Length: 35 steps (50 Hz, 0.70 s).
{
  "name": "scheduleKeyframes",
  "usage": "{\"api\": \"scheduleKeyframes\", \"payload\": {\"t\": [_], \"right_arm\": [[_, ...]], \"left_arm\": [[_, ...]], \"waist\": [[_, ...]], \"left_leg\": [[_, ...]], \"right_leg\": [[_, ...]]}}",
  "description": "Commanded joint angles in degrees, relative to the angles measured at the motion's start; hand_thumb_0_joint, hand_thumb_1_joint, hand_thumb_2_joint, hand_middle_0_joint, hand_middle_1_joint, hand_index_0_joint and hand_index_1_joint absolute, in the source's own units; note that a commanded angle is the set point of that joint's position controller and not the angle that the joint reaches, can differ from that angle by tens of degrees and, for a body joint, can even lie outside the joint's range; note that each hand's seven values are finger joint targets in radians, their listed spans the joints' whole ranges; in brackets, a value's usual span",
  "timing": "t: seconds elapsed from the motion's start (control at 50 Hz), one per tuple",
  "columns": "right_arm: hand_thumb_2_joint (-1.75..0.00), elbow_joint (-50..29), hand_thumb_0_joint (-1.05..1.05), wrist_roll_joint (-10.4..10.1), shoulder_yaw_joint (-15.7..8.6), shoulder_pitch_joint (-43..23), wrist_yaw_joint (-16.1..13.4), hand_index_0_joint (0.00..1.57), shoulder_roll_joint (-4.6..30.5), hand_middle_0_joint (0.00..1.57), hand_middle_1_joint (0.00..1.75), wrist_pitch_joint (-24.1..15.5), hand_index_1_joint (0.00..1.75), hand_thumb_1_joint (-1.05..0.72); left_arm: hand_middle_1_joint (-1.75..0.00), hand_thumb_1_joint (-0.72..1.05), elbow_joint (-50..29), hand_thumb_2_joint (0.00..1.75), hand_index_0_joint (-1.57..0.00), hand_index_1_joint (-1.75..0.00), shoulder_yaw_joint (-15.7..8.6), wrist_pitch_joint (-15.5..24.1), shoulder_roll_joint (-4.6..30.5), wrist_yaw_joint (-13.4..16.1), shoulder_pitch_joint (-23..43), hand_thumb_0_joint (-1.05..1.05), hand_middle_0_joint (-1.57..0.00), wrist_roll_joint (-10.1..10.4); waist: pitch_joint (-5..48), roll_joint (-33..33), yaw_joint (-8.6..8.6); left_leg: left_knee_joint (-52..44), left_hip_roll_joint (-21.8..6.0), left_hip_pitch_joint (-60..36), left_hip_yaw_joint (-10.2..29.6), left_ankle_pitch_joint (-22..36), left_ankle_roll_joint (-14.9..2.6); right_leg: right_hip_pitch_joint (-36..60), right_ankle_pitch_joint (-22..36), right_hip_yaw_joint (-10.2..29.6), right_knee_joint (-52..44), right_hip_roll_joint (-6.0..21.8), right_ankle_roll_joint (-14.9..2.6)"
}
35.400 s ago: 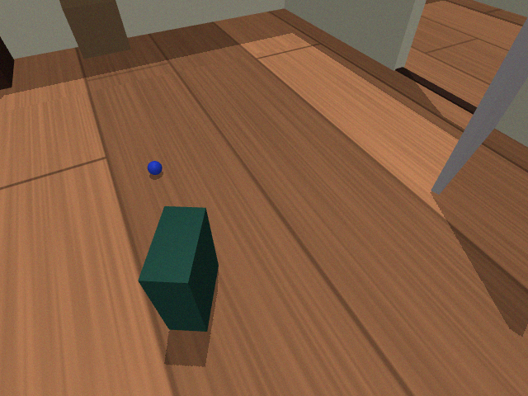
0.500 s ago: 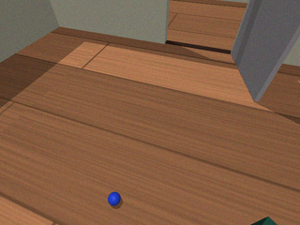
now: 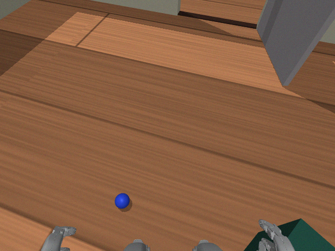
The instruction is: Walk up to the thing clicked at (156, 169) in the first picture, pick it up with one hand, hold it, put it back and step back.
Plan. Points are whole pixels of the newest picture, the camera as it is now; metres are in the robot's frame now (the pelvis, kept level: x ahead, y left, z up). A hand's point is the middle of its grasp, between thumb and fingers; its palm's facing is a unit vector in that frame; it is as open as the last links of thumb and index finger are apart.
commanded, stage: rise first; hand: left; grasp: from above
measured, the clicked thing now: (122, 200) +0.42 +0.25 -0.69
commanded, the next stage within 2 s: none
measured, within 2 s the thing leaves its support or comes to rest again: neither
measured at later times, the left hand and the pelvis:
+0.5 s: hand out of the picture +0.13 +0.27 -0.22, palm faces -0.25 -0.81 -0.53, open 14.0 cm; pelvis -0.02 +0.00 -0.08, yaw +0 degrees
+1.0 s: hand (94, 222) +0.27 +0.30 -0.42, palm faces -0.46 -0.32 -0.83, open 14.0 cm; pelvis -0.08 -0.01 -0.29, yaw -2 degrees
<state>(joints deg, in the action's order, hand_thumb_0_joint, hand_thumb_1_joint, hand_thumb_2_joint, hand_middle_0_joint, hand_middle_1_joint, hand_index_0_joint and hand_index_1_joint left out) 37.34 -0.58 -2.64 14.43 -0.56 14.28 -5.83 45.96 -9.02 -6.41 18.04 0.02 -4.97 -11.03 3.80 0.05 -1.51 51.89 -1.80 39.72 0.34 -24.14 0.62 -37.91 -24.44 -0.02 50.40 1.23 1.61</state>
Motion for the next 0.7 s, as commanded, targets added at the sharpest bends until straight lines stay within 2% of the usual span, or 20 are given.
{"api": "scheduleKeyframes", "payload": {"t": [0.0,0.02,0.04,0.08,0.1,0.14,0.16,0.2,0.24,0.26,0.3,0.32,0.36,0.4,0.42,0.48,0.52,0.62,0.66,0.68], "right_arm": [[-0.89,-8.8,0.0,0.1,-3.5,-0.6,-1.0,0.2,8.8,0.2,0.3,-3.4,0.3,-0.86],[-0.89,-8.7,0.0,0.1,-3.1,-0.2,-1.0,0.2,8.4,0.2,0.3,-3.4,0.3,-0.86],[-0.89,-9.6,0.0,0.1,-3.4,-1.1,-1.1,0.2,8.6,0.2,0.3,-3.7,0.3,-0.87],[-0.9,-9.3,0.0,0.2,-3.2,-0.2,-1.1,0.2,8.5,0.2,0.3,-3.9,0.3,-0.89],[-0.9,-9.7,0.0,0.2,-3.4,-0.4,-1.0,0.2,8.7,0.2,0.3,-4.0,0.3,-0.9],[-0.9,-10.8,0.0,0.4,-3.2,-1.5,-1.0,0.2,8.6,0.2,0.3,-4.3,0.3,-0.89],[-0.9,-10.1,0.0,0.4,-3.0,-0.8,-1.0,0.2,8.3,0.2,0.3,-4.4,0.3,-0.9],[-0.9,-12.2,0.0,0.4,-3.0,-1.9,-0.8,0.2,8.2,0.2,0.3,-4.8,0.3,-0.9],[-0.9,-12.9,0.0,0.3,-2.7,-2.5,-0.7,0.2,7.9,0.2,0.3,-5.2,0.3,-0.91],[-0.9,-12.0,0.0,0.4,-2.8,-1.7,-0.7,0.2,7.7,0.2,0.3,-5.1,0.3,-0.9],[-0.9,-13.3,0.0,0.4,-2.9,-2.3,-0.5,0.2,7.8,0.2,0.3,-5.5,0.3,-0.91],[-0.9,-13.5,0.0,0.4,-2.9,-2.7,-0.4,0.2,8.2,0.2,0.3,-5.6,0.3,-0.89],[-0.9,-13.7,0.0,0.3,-2.7,-3.4,-0.4,0.2,8.2,0.2,0.3,-6.1,0.3,-0.9],[-0.9,-13.4,0.0,0.3,-2.5,-4.0,-0.3,0.2,8.3,0.2,0.3,-6.7,0.3,-0.89],[-0.89,-13.2,0.0,0.4,-2.5,-4.3,-0.2,0.2,8.4,0.2,0.3,-7.0,0.3,-0.88],[-0.89,-11.8,0.0,0.4,-2.9,-4.5,0.3,0.2,9.3,0.2,0.3,-8.1,0.3,-0.86],[-0.89,-11.0,0.0,0.3,-2.9,-4.9,0.5,0.2,9.6,0.2,0.3,-8.8,0.3,-0.85],[-0.89,-8.2,0.0,0.3,-3.4,-5.5,1.3,0.2,11.1,0.2,0.3,-8.8,0.3,-0.87],[-0.89,-6.9,0.0,0.4,-3.6,-5.5,1.6,0.2,11.3,0.2,0.3,-8.4,0.3,-0.87],[-0.9,-6.5,0.0,0.5,-3.9,-5.2,1.8,0.2,11.6,0.2,0.3,-8.1,0.3,-0.87]], "left_arm": [[-1.08,-0.52,-15.5,1.0,-0.05,-1.09,-2.1,1.0,10.6,1.1,0.1,0.0,-0.05,-1.6],[-1.08,-0.53,-13.5,1.01,-0.04,-1.08,-2.9,0.2,10.6,1.3,-3.8,0.0,-0.05,-1.9],[-1.07,-0.55,-18.8,0.99,-0.05,-1.08,-1.9,0.0,10.3,1.2,-2.1,0.0,-0.06,-2.0],[-1.1,-0.54,-16.6,0.97,-0.07,-1.09,-2.7,-1.6,10.2,1.5,-7.7,0.0,-0.06,-2.9],[-1.09,-0.54,-19.9,0.98,-0.06,-1.09,-1.9,-1.9,9.9,1.4,-6.4,0.0,-0.06,-3.1],[-1.09,-0.52,-22.7,0.96,-0.07,-1.08,-1.9,-2.5,9.8,1.3,-6.4,0.0,-0.07,-3.4],[-1.09,-0.54,-21.5,0.96,-0.07,-1.08,-2.2,-3.1,9.7,1.4,-9.0,0.0,-0.06,-3.9],[-1.1,-0.53,-26.2,0.95,-0.08,-1.08,-1.8,-3.3,9.6,1.4,-8.7,0.0,-0.07,-4.3],[-1.1,-0.53,-26.5,0.95,-0.08,-1.09,-1.9,-3.7,9.4,1.6,-10.4,0.0,-0.07,-4.8],[-1.1,-0.52,-26.0,0.93,-0.09,-1.08,-2.8,-4.0,10.3,1.7,-11.7,0.0,-0.07,-5.2],[-1.1,-0.53,-28.9,0.94,-0.08,-1.08,-1.8,-4.1,9.2,1.6,-13.0,0.0,-0.07,-5.4],[-1.1,-0.52,-29.6,0.93,-0.08,-1.09,-2.2,-4.2,9.9,1.5,-11.9,0.0,-0.06,-5.5],[-1.11,-0.54,-29.8,0.94,-0.08,-1.09,-1.4,-3.6,10.5,1.6,-7.7,0.0,-0.06,-6.7],[-1.11,-0.54,-26.8,0.94,-0.07,-1.09,-2.6,-2.4,12.2,1.7,-4.4,0.0,-0.06,-8.8],[-1.1,-0.52,-25.5,0.94,-0.06,-1.09,-2.3,-1.4,12.1,1.7,-3.6,0.0,-0.05,-9.5],[-1.11,-0.51,-22.8,0.95,-0.06,-1.1,-1.5,2.2,13.0,1.9,1.4,0.0,-0.05,-13.3],[-1.11,-0.5,-21.1,0.96,-0.06,-1.1,-0.9,5.0,14.3,2.6,6.2,0.0,-0.04,-16.1],[-1.1,-0.51,-13.5,0.97,-0.07,-1.09,-3.7,10.4,19.8,5.0,11.2,0.0,-0.06,-22.7],[-1.11,-0.51,-11.8,0.97,-0.07,-1.1,-3.7,12.1,21.1,5.8,14.2,0.0,-0.06,-25.0],[-1.11,-0.52,-11.0,0.98,-0.07,-1.1,-5.3,12.7,23.3,6.3,15.1,0.0,-0.06,-26.1]], "waist": [[14.1,3.2,0.01],[14.5,2.9,0.08],[14.2,3.8,0.19],[15.5,2.8,-0.09],[15.0,3.2,-0.32],[15.1,4.7,-0.36],[15.9,4.9,-0.13],[17.0,4.7,-0.2],[16.5,4.1,-0.22],[16.7,4.3,0.35],[18.6,4.8,0.25],[17.9,5.3,-0.05],[17.1,5.0,-1.31],[16.3,4.4,-1.51],[15.8,4.0,-1.26],[19.8,4.5,-1.2],[22.4,4.4,-1.85],[28.4,4.8,0.19],[30.9,5.7,0.8],[32.9,5.7,1.66]], "left_leg": [[-2.1,0.9,-5.4,-0.2,14.3,-0.68],[-1.7,0.8,-5.0,0.0,14.1,-0.63],[-1.2,0.7,-4.0,0.2,12.8,-0.62],[0.7,0.6,-3.1,0.1,14.7,-0.79],[0.9,0.4,-2.2,0.5,13.9,-0.68],[2.4,0.1,-1.1,0.8,13.8,-0.46],[2.9,0.0,-0.9,1.3,14.3,-0.43],[4.7,0.2,0.9,1.3,13.3,-0.59],[6.0,0.4,3.5,1.3,11.0,-0.76],[7.1,0.6,4.6,0.9,10.2,-0.91],[8.1,0.5,5.4,1.5,10.7,-0.72],[8.4,0.3,6.1,2.0,9.5,-0.53],[10.3,0.3,9.0,2.5,5.8,-0.72],[13.3,0.5,13.5,2.8,2.3,-0.93],[14.7,0.7,15.9,2.7,-0.4,-1.01],[19.8,1.0,19.5,2.4,-0.2,-0.85],[23.8,1.3,23.4,2.1,-1.2,-0.93],[32.1,1.7,30.8,2.0,-0.1,-0.93],[35.5,1.9,33.6,1.7,0.5,-0.95],[37.2,1.9,34.3,1.5,1.3,-1.01]], "right_leg": [[0.6,12.5,-1.9,-1.2,-2.0,-2.51],[0.3,12.0,-1.8,-0.6,-2.0,-2.52],[-1.1,10.6,-1.9,0.0,-2.1,-2.64],[-1.2,12.3,-2.1,1.4,-2.0,-2.55],[-2.6,11.2,-2.2,2.3,-2.1,-2.62],[-5.2,10.3,-2.3,4.1,-2.0,-2.68],[-5.8,10.4,-2.4,5.0,-2.0,-2.78],[-7.4,9.8,-2.4,6.5,-2.0,-2.82],[-8.8,8.4,-2.4,7.6,-2.0,-2.78],[-9.1,8.1,-2.2,8.1,-1.9,-2.67],[-10.9,8.1,-2.4,10.3,-1.9,-2.87],[-12.7,6.8,-2.6,11.2,-2.0,-2.86],[-16.4,4.3,-2.4,12.9,-2.0,-2.79],[-20.4,1.7,-2.3,15.9,-2.0,-2.79],[-22.8,-0.5,-2.2,17.3,-1.9,-2.73],[-27.7,-0.4,-1.7,22.8,-1.7,-3.0],[-31.1,-0.9,-1.4,26.2,-1.7,-2.91],[-39.0,-0.6,-1.3,34.8,-1.8,-3.2],[-42.0,-0.3,-1.4,37.9,-1.9,-3.3],[-42.5,0.2,-1.4,39.2,-1.9,-3.29]]}}
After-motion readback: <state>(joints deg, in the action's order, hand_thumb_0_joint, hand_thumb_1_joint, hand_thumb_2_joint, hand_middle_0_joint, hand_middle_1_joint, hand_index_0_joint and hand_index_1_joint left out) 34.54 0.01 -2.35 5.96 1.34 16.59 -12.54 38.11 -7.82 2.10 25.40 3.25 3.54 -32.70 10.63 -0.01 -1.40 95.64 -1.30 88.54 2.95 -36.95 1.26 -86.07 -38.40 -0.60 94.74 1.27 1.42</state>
